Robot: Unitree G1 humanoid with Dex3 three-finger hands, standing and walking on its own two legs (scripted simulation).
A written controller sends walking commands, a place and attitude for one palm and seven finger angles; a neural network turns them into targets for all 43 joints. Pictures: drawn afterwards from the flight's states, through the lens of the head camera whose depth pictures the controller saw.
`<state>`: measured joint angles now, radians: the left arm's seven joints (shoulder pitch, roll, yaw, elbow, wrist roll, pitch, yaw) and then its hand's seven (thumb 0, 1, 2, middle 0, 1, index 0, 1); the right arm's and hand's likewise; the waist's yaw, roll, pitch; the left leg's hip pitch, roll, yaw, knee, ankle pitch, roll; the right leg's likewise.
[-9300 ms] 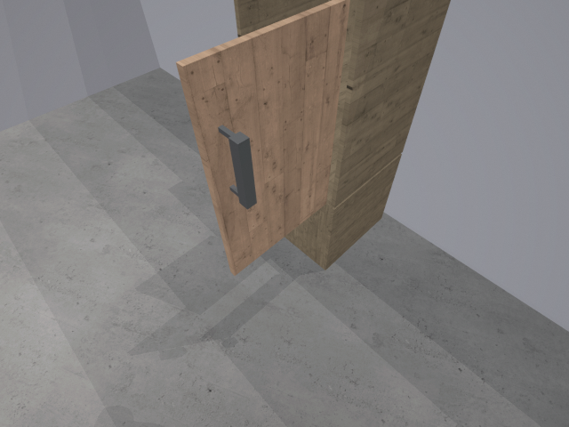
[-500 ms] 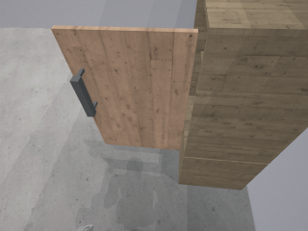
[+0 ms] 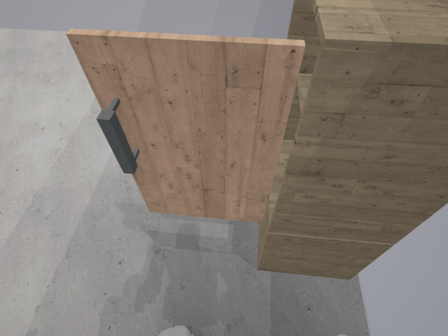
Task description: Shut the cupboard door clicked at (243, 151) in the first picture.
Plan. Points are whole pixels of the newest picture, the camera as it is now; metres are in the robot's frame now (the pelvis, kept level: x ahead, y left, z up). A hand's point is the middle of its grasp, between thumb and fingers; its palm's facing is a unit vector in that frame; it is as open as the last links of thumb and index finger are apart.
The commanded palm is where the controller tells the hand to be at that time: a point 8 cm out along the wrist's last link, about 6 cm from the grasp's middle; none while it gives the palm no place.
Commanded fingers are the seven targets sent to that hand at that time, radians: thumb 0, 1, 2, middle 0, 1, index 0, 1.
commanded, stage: come to a stop and stand still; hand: left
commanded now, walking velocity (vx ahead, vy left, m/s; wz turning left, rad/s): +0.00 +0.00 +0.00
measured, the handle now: (123, 137) +0.47 +0.26 +0.06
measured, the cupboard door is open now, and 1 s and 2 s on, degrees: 90 90 90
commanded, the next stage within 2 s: look again from close up in 0.34 s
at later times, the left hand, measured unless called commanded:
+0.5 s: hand out of the picture +0.00 +0.18 -0.16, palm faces +0.00 -0.98 -0.21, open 7.3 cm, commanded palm none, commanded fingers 0.00 0.90 0.90 -0.20 -0.30 -0.20 -0.30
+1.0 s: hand out of the picture +0.02 +0.18 -0.16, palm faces -0.01 -0.98 -0.17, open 7.4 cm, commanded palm none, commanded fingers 0.00 0.90 0.90 -0.20 -0.30 -0.20 -0.30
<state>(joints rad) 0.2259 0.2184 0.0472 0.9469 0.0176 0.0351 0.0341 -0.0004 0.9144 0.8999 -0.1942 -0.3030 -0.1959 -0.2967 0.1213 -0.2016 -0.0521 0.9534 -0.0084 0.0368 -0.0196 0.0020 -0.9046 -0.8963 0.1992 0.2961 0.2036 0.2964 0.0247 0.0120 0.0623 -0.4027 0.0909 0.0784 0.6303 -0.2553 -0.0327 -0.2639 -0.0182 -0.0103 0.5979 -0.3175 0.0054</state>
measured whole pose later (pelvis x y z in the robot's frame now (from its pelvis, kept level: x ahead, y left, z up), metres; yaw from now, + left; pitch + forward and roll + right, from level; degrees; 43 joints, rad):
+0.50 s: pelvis -0.01 -0.01 +0.02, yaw +1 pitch +0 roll +0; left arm 0.33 0.19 -0.02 1.01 0.01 0.00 0.03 0.00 0.91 0.90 -0.20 -0.30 -0.20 -0.30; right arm 0.28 -0.18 0.00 1.01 -0.01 0.00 0.00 0.00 -0.92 -0.90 0.20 0.30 0.20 0.30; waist -0.01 -0.01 0.01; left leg -0.27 -0.01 0.09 0.47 -0.21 0.05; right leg -0.19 0.01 -0.03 0.47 -0.28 -0.01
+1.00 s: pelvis +0.03 +0.01 +0.02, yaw +0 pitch +0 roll +0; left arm 0.29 0.17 -0.03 1.11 0.01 -0.01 0.04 0.00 0.91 0.90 -0.20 -0.30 -0.20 -0.30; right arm 0.25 -0.16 0.02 1.13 0.00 -0.03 -0.02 0.01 -0.92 -0.90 0.20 0.30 0.20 0.30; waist 0.00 -0.03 0.02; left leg -0.18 -0.03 0.11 0.43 -0.24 0.06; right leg -0.11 -0.02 -0.01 0.42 -0.30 0.01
